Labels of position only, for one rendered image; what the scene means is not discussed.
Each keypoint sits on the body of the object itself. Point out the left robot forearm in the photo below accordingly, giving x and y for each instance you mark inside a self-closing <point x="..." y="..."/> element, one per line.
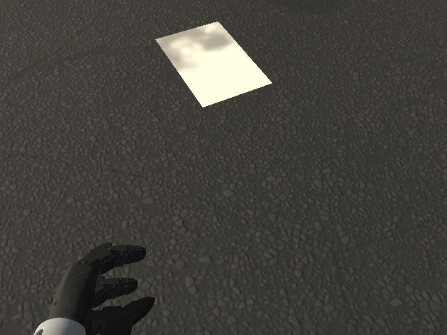
<point x="60" y="326"/>

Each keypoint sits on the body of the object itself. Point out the robot left hand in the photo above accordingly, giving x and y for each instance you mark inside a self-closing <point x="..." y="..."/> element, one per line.
<point x="81" y="289"/>

